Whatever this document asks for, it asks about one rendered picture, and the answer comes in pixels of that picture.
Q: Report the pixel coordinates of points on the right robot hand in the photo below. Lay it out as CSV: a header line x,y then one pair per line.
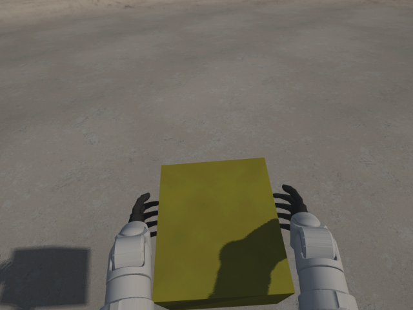
x,y
296,206

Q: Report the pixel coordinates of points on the left robot forearm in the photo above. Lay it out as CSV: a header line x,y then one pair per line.
x,y
129,273

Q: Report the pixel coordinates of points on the right robot forearm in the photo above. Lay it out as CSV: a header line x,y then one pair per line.
x,y
319,267

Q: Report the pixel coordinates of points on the left robot hand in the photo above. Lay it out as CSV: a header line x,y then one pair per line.
x,y
138,211

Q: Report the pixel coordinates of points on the carton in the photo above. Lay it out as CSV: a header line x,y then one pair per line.
x,y
219,241

